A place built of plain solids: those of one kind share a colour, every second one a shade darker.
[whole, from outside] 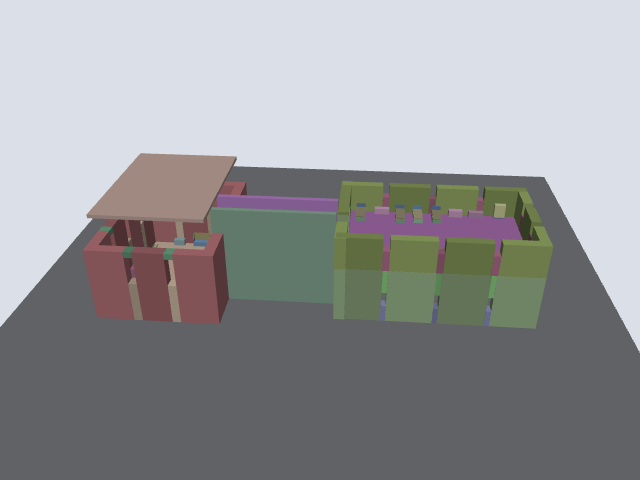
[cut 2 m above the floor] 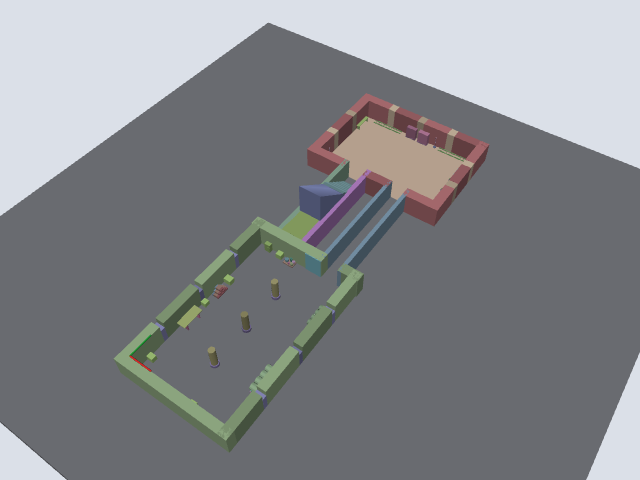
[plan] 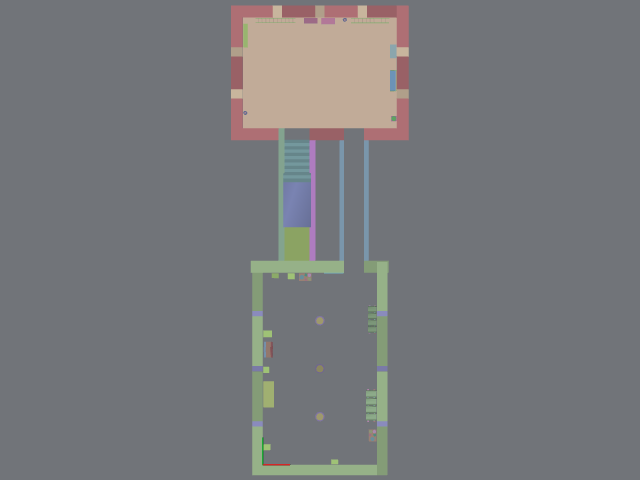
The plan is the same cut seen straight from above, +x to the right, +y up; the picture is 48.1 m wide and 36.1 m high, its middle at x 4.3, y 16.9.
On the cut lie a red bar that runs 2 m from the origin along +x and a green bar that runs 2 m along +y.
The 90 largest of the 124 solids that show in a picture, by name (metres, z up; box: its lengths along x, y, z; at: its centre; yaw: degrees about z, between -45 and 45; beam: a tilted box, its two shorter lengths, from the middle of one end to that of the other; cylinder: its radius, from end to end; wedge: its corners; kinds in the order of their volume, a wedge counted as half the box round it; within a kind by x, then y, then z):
{
 "wall_transept_1": {"box": [0.9, 3.13, 6.7], "at": [-1.95, 25.97, 3.05]},
 "wall_transept_2": {"box": [0.9, 2.47, 6.7], "at": [-1.95, 29.47, 3.05]},
 "wall_transept_3": {"box": [0.9, 3.13, 6.7], "at": [-1.95, 32.97, 3.05]},
 "wall_transept_4": {"box": [3.15, 0.9, 6.7], "at": [-0.83, 34.09, 3.05]},
 "wall_transept_5": {"box": [4.03, 0.9, 6.7], "at": [-0.38, 24.85, 3.05]},
 "wall_transept_6": {"box": [2.49, 0.9, 6.7], "at": [2.69, 34.09, 3.05]},
 "wall_transept_7": {"box": [2.6, 0.9, 6.7], "at": [4.81, 24.85, 3.05]},
 "wall_transept_8": {"box": [2.49, 0.9, 6.7], "at": [5.89, 34.09, 3.05]},
 "wall_transept_9": {"box": [3.37, 0.9, 6.7], "at": [9.3, 24.85, 3.05]},
 "wall_transept_10": {"box": [3.15, 0.9, 6.7], "at": [9.41, 34.09, 3.05]},
 "wall_transept_11": {"box": [0.9, 3.13, 6.7], "at": [10.53, 25.97, 3.05]},
 "wall_transept_12": {"box": [0.9, 2.47, 6.7], "at": [10.53, 29.47, 3.05]},
 "wall_transept_13": {"box": [0.9, 3.13, 6.7], "at": [10.53, 32.97, 3.05]},
 "wall_undercroft_1": {"box": [0.8, 3.67, 5.07], "at": [-0.4, 1.04, 2.23]},
 "wall_undercroft_2": {"box": [0.8, 3.75, 5.07], "at": [-0.4, 5.15, 2.23]},
 "wall_undercroft_3": {"box": [0.8, 3.75, 5.07], "at": [-0.4, 9.29, 2.23]},
 "wall_undercroft_4": {"box": [0.8, 3.67, 5.07], "at": [-0.4, 13.4, 2.23]},
 "wall_undercroft_5": {"box": [7.01, 0.9, 5.07], "at": [2.61, 14.89, 2.23]},
 "wall_undercroft_6": {"box": [10.18, 0.8, 5.07], "at": [4.29, -0.4, 2.23]},
 "wall_undercroft_7": {"box": [1.87, 0.9, 5.07], "at": [8.55, 14.89, 2.23]},
 "wall_undercroft_8": {"box": [0.8, 3.67, 5.07], "at": [8.98, 1.04, 2.23]},
 "wall_undercroft_9": {"box": [0.8, 3.75, 5.07], "at": [8.98, 5.15, 2.23]},
 "wall_undercroft_10": {"box": [0.8, 3.75, 5.07], "at": [8.98, 9.29, 2.23]},
 "wall_undercroft_11": {"box": [0.8, 3.67, 5.07], "at": [8.98, 13.4, 2.23]},
 "wall_dorter_1": {"box": [0.8, 3.6, 2.8], "at": [-0.4, 1.0, 6.18]},
 "wall_dorter_2": {"box": [0.8, 3.6, 2.8], "at": [-0.4, 5.15, 6.18]},
 "wall_dorter_3": {"box": [0.8, 3.6, 2.8], "at": [-0.4, 9.29, 6.18]},
 "wall_dorter_4": {"box": [0.8, 3.6, 2.8], "at": [-0.4, 13.44, 6.18]},
 "wall_dorter_5": {"box": [2.66, 0.9, 2.8], "at": [0.43, 14.89, 6.18]},
 "wall_dorter_6": {"box": [3.1, 0.8, 2.8], "at": [0.75, -0.4, 6.18]},
 "wall_dorter_7": {"box": [2.59, 0.8, 2.8], "at": [4.29, -0.4, 6.18]},
 "wall_dorter_8": {"box": [6.09, 0.9, 2.8], "at": [6.43, 14.89, 6.18]},
 "wall_dorter_9": {"box": [3.1, 0.8, 2.8], "at": [7.83, -0.4, 6.18]},
 "wall_dorter_10": {"box": [0.8, 3.6, 2.8], "at": [8.98, 1.0, 6.18]},
 "wall_dorter_11": {"box": [0.8, 3.6, 2.8], "at": [8.98, 5.15, 6.18]},
 "wall_dorter_12": {"box": [0.8, 3.6, 2.8], "at": [8.98, 9.29, 6.18]},
 "wall_dorter_13": {"box": [0.8, 3.6, 2.8], "at": [8.98, 13.44, 6.18]},
 "floor_dorter_1": {"box": [8.58, 14.44, 0.4], "at": [4.29, 7.22, 4.88]},
 "wall_left_1": {"box": [0.45, 9.96, 8.78], "at": [1.41, 20.32, 4.09]},
 "wall_right_1": {"box": [0.45, 9.96, 8.78], "at": [3.74, 20.32, 4.09]},
 "fill_under_steps_1": {"wedge": [[1.53, 17.87, -0.3], [1.53, 17.87, 4.86], [1.53, 24.69, -0.3], [1.53, 24.69, -0.24], [3.61, 17.87, -0.3], [3.61, 17.87, 4.86], [3.61, 24.69, -0.3], [3.61, 24.69, -0.24]]},
 "over_transept_1": {"box": [12.18, 8.94, 0.3], "at": [4.29, 29.47, 9.05]},
 "floor_transept_1": {"box": [11.58, 8.34, 0.3], "at": [4.29, 29.47, -0.15]},
 "mass_under_head_1": {"box": [2.08, 2.54, 5.08], "at": [2.57, 16.61, 2.24]},
 "wall_transept_under_light_1": {"box": [0.9, 0.7, 3.8], "at": [-1.95, 27.88, 1.6]},
 "wall_transept_under_light_2": {"box": [0.9, 0.7, 3.8], "at": [-1.95, 31.05, 1.6]},
 "wall_transept_under_light_3": {"box": [0.7, 0.9, 3.8], "at": [1.1, 34.09, 1.6]},
 "wall_transept_under_light_4": {"box": [0.7, 0.9, 3.8], "at": [4.29, 34.09, 1.6]},
 "wall_transept_under_light_5": {"box": [0.7, 0.9, 3.8], "at": [7.48, 34.09, 1.6]},
 "wall_transept_under_light_6": {"box": [0.9, 0.7, 3.8], "at": [10.53, 27.88, 1.6]},
 "wall_transept_under_light_7": {"box": [0.9, 0.7, 3.8], "at": [10.53, 31.05, 1.6]},
 "jamb_slype_1": {"box": [0.35, 10.86, 2.2], "at": [5.94, 19.87, 1.05]},
 "jamb_slype_2": {"box": [0.35, 10.86, 2.2], "at": [7.79, 19.87, 1.05]},
 "wall_dorter_under_light_1": {"box": [0.8, 0.55, 1.75], "at": [-0.4, 3.07, 5.66]},
 "wall_dorter_under_light_2": {"box": [0.8, 0.55, 1.75], "at": [-0.4, 7.22, 5.66]},
 "wall_dorter_under_light_3": {"box": [0.8, 0.55, 1.75], "at": [-0.4, 11.37, 5.66]},
 "wall_dorter_under_light_4": {"box": [0.7, 0.8, 1.75], "at": [5.93, -0.4, 5.66]},
 "wall_dorter_under_light_5": {"box": [0.8, 0.55, 1.75], "at": [8.98, 3.07, 5.66]},
 "wall_dorter_under_light_6": {"box": [0.8, 0.55, 1.75], "at": [8.98, 7.22, 5.66]},
 "wall_dorter_under_light_7": {"box": [0.8, 0.55, 1.75], "at": [8.98, 11.37, 5.66]},
 "wall_undercroft_under_light_1": {"box": [0.8, 0.4, 1.75], "at": [-0.4, 3.07, 0.57]},
 "wall_undercroft_under_light_2": {"box": [0.8, 0.4, 1.75], "at": [-0.4, 7.22, 0.57]},
 "wall_undercroft_under_light_3": {"box": [0.8, 0.4, 1.75], "at": [-0.4, 11.37, 0.57]},
 "wall_undercroft_under_light_4": {"box": [0.8, 0.4, 1.75], "at": [8.98, 3.07, 0.57]},
 "wall_undercroft_under_light_5": {"box": [0.8, 0.4, 1.75], "at": [8.98, 7.22, 0.57]},
 "wall_undercroft_under_light_6": {"box": [0.8, 0.4, 1.75], "at": [8.98, 11.37, 0.57]},
 "bed_frame_dorter_1": {"box": [1.97, 0.82, 0.36], "at": [7.57, 10.08, 5.26]},
 "bed_frame_dorter_2": {"box": [1.9, 0.8, 0.36], "at": [7.6, 13.53, 5.26]},
 "bed_frame_dorter_3": {"box": [1.88, 0.81, 0.35], "at": [7.61, 6.89, 5.26]},
 "bed_frame_dorter_4": {"box": [1.88, 0.81, 0.35], "at": [7.61, 8.52, 5.26]},
 "wall_undercroft_over_light_1": {"box": [0.8, 0.4, 2.05], "at": [-0.4, 3.07, 3.74]},
 "wall_undercroft_over_light_2": {"box": [0.8, 0.4, 2.05], "at": [-0.4, 7.22, 3.74]},
 "wall_undercroft_over_light_3": {"box": [0.8, 0.4, 2.05], "at": [-0.4, 11.37, 3.74]},
 "pier_undercroft_1": {"cylinder": 0.27, "from": [4.29, 3.61, 0.24], "to": [4.29, 3.61, 2.82]},
 "pier_undercroft_2": {"cylinder": 0.27, "from": [4.29, 7.22, 0.24], "to": [4.29, 7.22, 2.82]},
 "pier_undercroft_3": {"cylinder": 0.27, "from": [4.29, 10.83, 0.27], "to": [4.29, 10.83, 2.82]},
 "aumbry_carcase_transept_1": {"box": [1.0, 0.41, 1.12], "at": [3.61, 33.4, 0.65]},
 "aumbry_carcase_transept_2": {"box": [1.02, 0.46, 1.15], "at": [4.91, 33.37, 0.66]},
 "chest_dorter_1": {"box": [0.52, 1.19, 0.59], "at": [8.29, 5.2, 5.37]},
 "chest_dorter_2": {"box": [0.48, 1.28, 0.5], "at": [8.31, 3.42, 5.33]},
 "chest_dorter_3": {"box": [0.48, 1.29, 0.52], "at": [8.31, 11.66, 5.34]},
 "wall_transept_over_light_1": {"box": [0.9, 0.7, 0.5], "at": [-1.95, 27.88, 6.15]},
 "wall_transept_over_light_2": {"box": [0.9, 0.7, 0.5], "at": [-1.95, 31.05, 6.15]},
 "wall_transept_over_light_3": {"box": [0.7, 0.9, 0.5], "at": [1.1, 34.09, 6.15]},
 "jamb_night_1": {"box": [0.35, 0.9, 2.25], "at": [3.56, 14.89, 6.21]},
 "aumbry_carcase_dorter_1": {"box": [0.4, 0.95, 1.19], "at": [8.34, 1.39, 5.76]},
 "settle_locker_transept_1": {"box": [0.45, 1.49, 0.51], "at": [9.78, 28.88, 0.2]},
 "chest_transept_1": {"box": [0.48, 1.04, 0.62], "at": [9.81, 31.09, 0.26]},
 "crate_undercroft_1": {"box": [0.67, 0.52, 0.54], "at": [0.37, 9.84, 0.22]},
 "door_leaf_slype_1": {"box": [1.48, 0.06, 2.18], "at": [5.33, 14.41, 1.04]}
}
